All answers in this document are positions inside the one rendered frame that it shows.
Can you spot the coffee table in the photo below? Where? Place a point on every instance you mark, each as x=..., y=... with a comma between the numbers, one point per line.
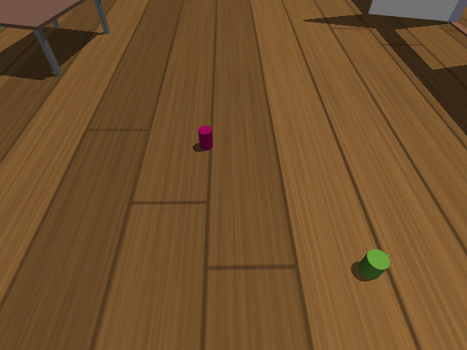
x=36, y=14

